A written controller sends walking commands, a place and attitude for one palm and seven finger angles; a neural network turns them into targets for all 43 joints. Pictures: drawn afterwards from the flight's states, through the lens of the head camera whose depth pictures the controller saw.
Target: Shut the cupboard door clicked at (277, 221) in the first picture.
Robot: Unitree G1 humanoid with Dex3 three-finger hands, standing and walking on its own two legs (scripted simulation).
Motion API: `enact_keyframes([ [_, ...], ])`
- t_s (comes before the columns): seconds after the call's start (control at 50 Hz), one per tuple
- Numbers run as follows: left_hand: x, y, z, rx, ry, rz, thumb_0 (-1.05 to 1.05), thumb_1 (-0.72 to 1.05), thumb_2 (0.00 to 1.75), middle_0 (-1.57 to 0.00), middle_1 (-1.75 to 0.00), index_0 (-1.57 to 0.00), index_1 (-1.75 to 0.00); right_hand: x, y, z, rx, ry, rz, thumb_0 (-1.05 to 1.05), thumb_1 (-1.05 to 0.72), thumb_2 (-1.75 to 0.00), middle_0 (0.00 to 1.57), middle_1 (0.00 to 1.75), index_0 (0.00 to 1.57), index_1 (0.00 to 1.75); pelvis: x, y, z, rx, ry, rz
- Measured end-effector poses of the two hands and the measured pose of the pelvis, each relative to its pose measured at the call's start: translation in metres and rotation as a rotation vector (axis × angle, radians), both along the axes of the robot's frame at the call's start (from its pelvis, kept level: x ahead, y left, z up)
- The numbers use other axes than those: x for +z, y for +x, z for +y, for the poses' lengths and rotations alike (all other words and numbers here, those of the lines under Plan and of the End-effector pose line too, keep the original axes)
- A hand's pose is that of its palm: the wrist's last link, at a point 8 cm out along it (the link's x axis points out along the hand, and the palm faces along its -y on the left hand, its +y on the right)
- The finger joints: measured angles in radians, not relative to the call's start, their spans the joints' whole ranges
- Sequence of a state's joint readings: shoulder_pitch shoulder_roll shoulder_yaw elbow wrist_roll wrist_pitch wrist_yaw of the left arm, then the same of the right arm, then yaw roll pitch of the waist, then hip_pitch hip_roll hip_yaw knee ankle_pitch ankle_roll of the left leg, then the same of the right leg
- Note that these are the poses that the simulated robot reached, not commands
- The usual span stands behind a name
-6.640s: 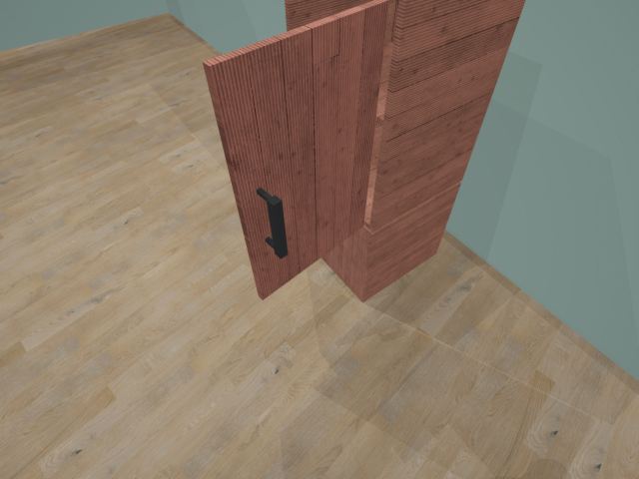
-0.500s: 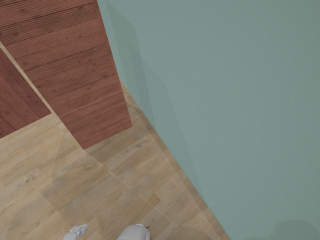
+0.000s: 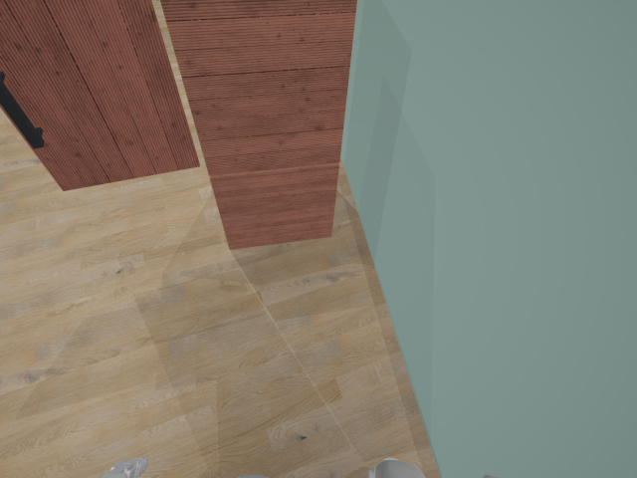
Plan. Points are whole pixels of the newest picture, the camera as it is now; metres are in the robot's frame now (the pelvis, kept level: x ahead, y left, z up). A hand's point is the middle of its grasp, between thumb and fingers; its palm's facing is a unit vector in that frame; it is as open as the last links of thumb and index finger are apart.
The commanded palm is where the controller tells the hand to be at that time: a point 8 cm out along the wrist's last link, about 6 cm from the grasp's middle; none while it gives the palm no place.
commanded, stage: turn to face it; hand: left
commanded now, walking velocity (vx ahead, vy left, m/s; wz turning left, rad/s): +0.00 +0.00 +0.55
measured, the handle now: (19, 111) +0.77 +0.70 -0.08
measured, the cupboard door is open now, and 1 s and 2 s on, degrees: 97 97 97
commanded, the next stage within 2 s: take the last steps up to it in 0.42 s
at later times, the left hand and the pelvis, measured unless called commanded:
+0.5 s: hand out of the picture +0.00 +0.17 -0.18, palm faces +0.29 -0.94 -0.20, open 7.4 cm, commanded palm none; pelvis +0.02 -0.02 -0.01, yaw +15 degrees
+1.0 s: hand out of the picture +0.02 +0.17 -0.15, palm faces +0.44 -0.87 -0.23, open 7.4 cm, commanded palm none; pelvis +0.08 -0.01 +0.01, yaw +23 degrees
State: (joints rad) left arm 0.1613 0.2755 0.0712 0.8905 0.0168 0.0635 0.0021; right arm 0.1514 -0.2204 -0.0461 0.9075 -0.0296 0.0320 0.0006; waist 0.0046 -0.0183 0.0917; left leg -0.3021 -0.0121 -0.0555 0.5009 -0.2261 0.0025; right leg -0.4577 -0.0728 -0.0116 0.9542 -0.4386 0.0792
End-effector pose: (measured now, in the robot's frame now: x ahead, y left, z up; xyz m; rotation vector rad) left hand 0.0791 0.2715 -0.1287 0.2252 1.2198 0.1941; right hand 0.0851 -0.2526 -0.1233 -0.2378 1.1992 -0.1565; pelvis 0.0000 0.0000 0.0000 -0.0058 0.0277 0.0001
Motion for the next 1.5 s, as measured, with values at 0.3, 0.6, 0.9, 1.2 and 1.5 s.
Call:
enact_keyframes([
  [0.3,0.015,-0.037,-0.063,0.136,0.000,-0.030,0.01,0.91,0.90,-0.20,-0.30,-0.20,-0.30,-0.014,0.038,-0.037,0.103,0.053,0.053,0.01,-0.91,-0.90,0.20,0.29,0.20,0.30,0.004,0.010,-0.043,0.177,0.046,-0.018],
  [0.6,-0.026,-0.118,-0.046,0.348,-0.095,0.133,0.01,0.91,0.90,-0.20,-0.30,-0.20,-0.30,0.003,0.101,0.030,0.325,-0.005,-0.041,0.01,-0.91,-0.90,0.20,0.29,0.20,0.30,-0.005,0.016,-0.020,0.283,0.010,-0.017],
  [0.9,0.003,-0.068,-0.049,0.402,-0.012,-0.040,0.00,0.91,0.90,-0.20,-0.30,-0.20,-0.30,-0.034,0.085,0.009,0.340,0.056,0.164,0.01,-0.91,-0.90,0.21,0.30,0.21,0.30,-0.008,0.058,-0.026,0.389,0.017,-0.028],
  [1.2,-0.013,-0.112,-0.049,0.599,-0.179,0.277,0.01,0.91,0.90,-0.20,-0.30,-0.20,-0.30,-0.015,0.242,0.133,0.511,0.054,0.033,0.01,-0.92,-0.90,0.20,0.29,0.20,0.30,-0.007,0.137,0.062,0.465,0.038,0.003],
  [1.5,0.003,0.083,0.107,0.448,-0.051,-0.031,0.01,0.92,0.90,-0.19,-0.30,-0.19,-0.30,-0.021,0.262,0.198,0.408,0.077,0.041,0.00,-0.94,-0.90,0.21,0.30,0.21,0.30,0.000,0.209,0.139,0.421,0.058,-0.018],
])
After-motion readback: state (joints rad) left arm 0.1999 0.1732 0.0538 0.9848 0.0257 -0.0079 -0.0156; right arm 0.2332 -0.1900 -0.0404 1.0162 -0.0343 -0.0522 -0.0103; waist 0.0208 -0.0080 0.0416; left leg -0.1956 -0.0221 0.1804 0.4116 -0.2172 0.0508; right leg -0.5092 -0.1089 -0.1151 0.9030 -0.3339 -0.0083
